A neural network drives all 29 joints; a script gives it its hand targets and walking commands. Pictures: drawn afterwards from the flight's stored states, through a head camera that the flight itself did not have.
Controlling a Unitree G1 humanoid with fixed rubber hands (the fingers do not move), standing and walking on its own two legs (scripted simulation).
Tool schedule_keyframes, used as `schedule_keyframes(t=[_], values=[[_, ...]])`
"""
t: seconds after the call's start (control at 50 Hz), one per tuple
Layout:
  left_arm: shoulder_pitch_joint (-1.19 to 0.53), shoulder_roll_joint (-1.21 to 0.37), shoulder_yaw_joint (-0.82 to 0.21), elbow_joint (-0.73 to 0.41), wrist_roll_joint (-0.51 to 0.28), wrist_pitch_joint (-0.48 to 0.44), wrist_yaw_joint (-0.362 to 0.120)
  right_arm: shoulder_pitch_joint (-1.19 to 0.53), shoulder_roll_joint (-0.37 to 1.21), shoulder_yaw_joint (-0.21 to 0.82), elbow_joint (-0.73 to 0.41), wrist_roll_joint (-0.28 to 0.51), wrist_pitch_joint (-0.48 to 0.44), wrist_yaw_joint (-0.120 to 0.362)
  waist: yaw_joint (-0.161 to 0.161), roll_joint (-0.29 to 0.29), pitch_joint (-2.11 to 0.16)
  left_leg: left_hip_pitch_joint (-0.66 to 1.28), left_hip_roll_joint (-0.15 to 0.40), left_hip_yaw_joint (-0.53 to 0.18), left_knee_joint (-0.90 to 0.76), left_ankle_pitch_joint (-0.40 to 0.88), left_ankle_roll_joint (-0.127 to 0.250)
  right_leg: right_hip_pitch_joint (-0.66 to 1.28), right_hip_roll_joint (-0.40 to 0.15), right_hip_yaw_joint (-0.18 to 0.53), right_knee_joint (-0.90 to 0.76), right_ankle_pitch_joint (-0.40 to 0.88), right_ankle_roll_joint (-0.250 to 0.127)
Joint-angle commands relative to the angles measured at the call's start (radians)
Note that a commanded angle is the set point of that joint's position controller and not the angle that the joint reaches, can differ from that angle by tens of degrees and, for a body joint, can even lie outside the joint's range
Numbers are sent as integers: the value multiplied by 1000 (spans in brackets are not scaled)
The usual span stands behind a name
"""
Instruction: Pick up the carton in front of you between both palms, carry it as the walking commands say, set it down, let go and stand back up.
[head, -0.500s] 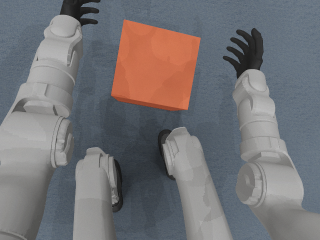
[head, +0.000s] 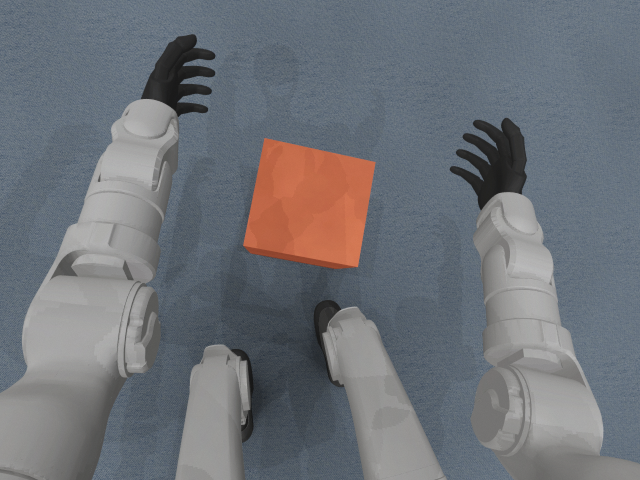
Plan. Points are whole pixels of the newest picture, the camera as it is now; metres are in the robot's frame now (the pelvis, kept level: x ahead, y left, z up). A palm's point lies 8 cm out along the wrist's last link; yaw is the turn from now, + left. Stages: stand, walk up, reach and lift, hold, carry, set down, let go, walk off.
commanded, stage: let go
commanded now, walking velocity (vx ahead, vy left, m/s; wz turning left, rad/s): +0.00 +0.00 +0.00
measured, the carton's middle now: (305, 213) +0.46 -0.10 -0.48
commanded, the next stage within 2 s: stand in 1.42 s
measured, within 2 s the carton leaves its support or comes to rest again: neither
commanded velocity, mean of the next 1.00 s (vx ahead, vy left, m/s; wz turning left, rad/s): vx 0.00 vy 0.00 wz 0.00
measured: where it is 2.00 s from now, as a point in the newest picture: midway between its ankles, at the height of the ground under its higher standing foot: (289, 383)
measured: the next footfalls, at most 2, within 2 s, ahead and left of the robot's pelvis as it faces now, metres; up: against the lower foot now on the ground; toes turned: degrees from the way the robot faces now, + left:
none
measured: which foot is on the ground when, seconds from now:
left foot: down 0.00-1.00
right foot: down 0.00-1.00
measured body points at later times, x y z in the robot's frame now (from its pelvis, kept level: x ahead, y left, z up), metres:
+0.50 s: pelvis +0.06 -0.02 +0.12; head +0.24 -0.02 +0.53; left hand +0.41 +0.14 +0.02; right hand +0.32 -0.28 +0.03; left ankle +0.05 +0.12 -0.57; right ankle +0.11 -0.13 -0.57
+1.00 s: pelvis +0.11 +0.01 +0.17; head +0.15 +0.01 +0.62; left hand +0.30 +0.24 +0.09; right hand +0.28 -0.23 +0.10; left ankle +0.05 +0.12 -0.57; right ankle +0.11 -0.13 -0.57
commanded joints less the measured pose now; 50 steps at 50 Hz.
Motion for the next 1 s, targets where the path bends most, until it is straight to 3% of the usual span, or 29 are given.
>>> schedule_keyframes(t=[0.0,0.1,0.18,0.28,0.36,0.44,0.52,0.64,0.8,0.9,0.98], values=[[-235,53,24,-88,12,-26,-5,-124,-106,-12,-95,-15,-25,10,-53,103,-866,416,-42,68,-221,187,-4,685,41,-144,-110,349,53],[-65,-4,63,-126,53,-43,20,21,-98,14,-111,-51,-42,47,-26,82,-932,532,-42,65,-310,271,-7,837,44,-135,-186,409,42],[149,-87,87,-250,84,-60,69,193,-115,56,-171,-87,-61,93,-8,59,-935,646,-40,60,-400,333,-15,989,46,-122,-261,456,24],[343,-164,100,-434,98,-87,143,334,-153,143,-244,-101,-82,150,29,29,-744,733,-39,58,-531,240,-20,1123,42,-90,-363,353,2],[517,-184,89,-497,74,-115,158,484,-165,220,-249,-84,-96,175,48,-13,-566,772,-35,67,-618,149,-11,1258,33,-60,-447,272,-4],[694,-172,66,-485,42,-150,145,653,-174,281,-263,-64,-113,179,59,-71,-438,820,-28,69,-673,142,4,1395,22,-29,-511,301,-2],[851,-140,45,-467,20,-188,120,811,-175,340,-316,-46,-132,164,74,-121,-359,867,-20,66,-725,173,15,1559,10,4,-554,445,5],[1033,-101,31,-473,7,-224,91,956,-176,395,-383,-19,-145,136,115,-101,-262,1019,-11,54,-815,287,21,1706,7,28,-622,611,17],[1218,-85,8,-511,-4,-223,46,993,-206,379,-335,-24,-145,130,183,-4,-99,1308,24,32,-937,505,-11,1708,36,-15,-750,525,7],[1316,-64,-24,-555,-37,-209,3,1034,-219,351,-293,-44,-132,126,197,-4,-41,1429,47,22,-987,608,-20,1730,56,-29,-802,480,-4],[1328,-53,-49,-588,-67,-187,-25,1040,-222,339,-280,-63,-109,122,194,-29,42,1454,57,18,-1023,578,-17,1737,65,-33,-831,403,-11]])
